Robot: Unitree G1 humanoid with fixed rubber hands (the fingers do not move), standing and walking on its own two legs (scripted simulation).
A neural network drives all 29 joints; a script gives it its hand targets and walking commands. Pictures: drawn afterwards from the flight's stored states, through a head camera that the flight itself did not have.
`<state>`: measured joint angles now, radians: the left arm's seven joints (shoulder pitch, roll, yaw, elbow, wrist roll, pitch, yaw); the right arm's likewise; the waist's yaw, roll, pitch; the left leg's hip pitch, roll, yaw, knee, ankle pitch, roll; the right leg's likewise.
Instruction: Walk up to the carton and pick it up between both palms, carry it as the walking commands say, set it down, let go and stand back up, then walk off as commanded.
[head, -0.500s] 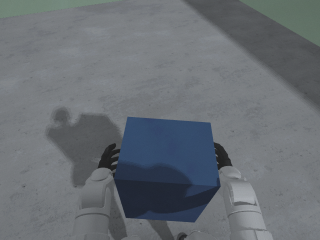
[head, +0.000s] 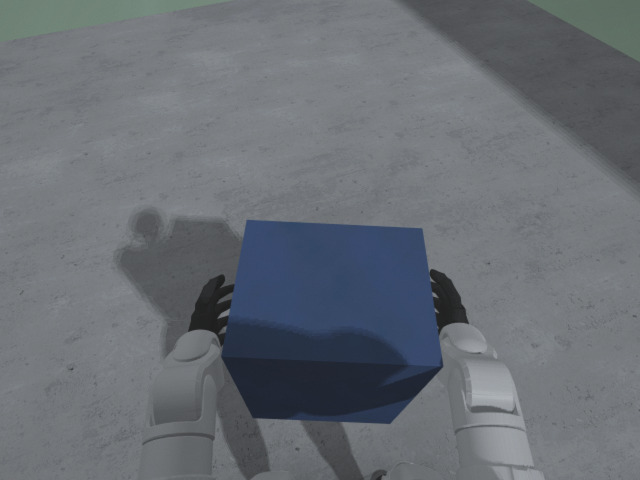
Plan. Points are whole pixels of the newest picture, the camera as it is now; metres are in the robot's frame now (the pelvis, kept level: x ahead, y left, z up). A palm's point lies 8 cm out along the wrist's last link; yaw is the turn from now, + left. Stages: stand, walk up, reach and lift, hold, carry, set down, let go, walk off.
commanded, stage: carry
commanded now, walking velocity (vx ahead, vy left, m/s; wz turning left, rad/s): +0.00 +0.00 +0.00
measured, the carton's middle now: (327, 334) +0.30 +0.02 -0.04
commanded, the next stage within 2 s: hold in 0.98 s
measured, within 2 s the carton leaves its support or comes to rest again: neither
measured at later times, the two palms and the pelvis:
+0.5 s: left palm (229, 342) +0.27 +0.14 +0.01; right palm (474, 343) +0.27 -0.17 +0.01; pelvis -0.01 -0.01 +0.00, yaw +0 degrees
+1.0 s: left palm (225, 340) +0.27 +0.14 +0.02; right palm (474, 340) +0.27 -0.17 +0.02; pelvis -0.01 -0.01 +0.00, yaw -1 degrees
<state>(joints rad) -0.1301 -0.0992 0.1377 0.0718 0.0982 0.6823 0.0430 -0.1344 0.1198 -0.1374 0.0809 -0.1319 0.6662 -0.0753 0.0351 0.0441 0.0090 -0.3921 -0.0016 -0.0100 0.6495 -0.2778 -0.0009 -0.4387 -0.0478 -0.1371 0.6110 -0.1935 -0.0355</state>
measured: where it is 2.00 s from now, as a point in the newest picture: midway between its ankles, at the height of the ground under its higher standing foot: outside the picture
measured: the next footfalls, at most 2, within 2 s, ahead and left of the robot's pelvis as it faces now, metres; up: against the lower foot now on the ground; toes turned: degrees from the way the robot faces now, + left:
none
